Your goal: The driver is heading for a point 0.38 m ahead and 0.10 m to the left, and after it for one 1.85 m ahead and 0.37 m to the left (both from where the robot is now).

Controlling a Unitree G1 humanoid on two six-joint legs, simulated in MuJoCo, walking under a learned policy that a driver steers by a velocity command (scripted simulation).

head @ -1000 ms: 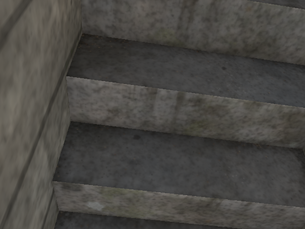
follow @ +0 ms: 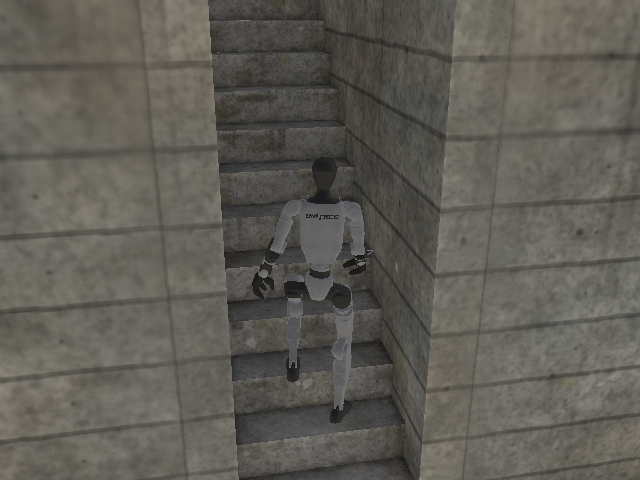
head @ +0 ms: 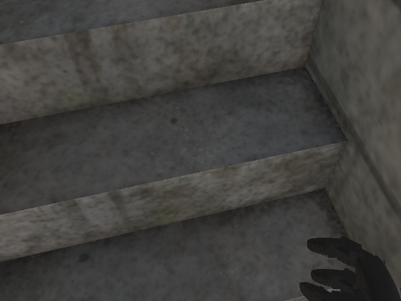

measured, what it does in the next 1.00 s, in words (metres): climbs, turning left: right foot, then left foot 0.24 m higher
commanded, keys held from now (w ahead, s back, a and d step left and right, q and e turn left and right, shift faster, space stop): w+q+shift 0.54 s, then w+shift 0.04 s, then w+e+shift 0.42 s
